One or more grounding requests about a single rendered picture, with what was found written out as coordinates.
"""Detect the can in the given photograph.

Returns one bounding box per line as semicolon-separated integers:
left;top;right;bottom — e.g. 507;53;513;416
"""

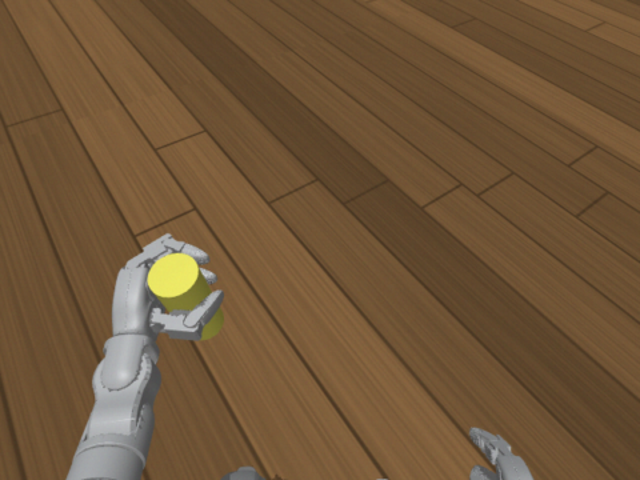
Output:
147;253;224;341

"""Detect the right robot hand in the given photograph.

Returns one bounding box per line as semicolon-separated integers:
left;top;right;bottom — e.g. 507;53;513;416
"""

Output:
469;427;534;480

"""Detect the left robot hand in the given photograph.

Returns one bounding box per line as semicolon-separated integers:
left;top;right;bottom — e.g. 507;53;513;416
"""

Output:
112;233;224;342

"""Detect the left robot arm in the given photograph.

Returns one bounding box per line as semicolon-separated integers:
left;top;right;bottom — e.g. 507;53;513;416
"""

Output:
66;333;161;480

